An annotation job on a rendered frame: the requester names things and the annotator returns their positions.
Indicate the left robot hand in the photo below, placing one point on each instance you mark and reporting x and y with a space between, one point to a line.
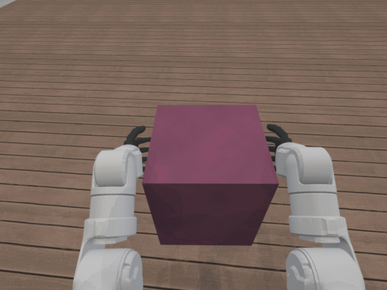
132 141

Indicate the right robot hand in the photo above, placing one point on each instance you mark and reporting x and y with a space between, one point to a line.
278 141

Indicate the carton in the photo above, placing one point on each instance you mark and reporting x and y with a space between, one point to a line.
209 177

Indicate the robot right forearm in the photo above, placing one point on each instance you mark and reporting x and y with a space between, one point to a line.
315 214

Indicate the right robot upper arm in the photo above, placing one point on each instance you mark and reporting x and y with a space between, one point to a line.
322 269

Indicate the robot left forearm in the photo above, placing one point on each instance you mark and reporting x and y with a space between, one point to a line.
111 215

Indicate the left robot upper arm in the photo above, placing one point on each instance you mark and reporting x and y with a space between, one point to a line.
110 269

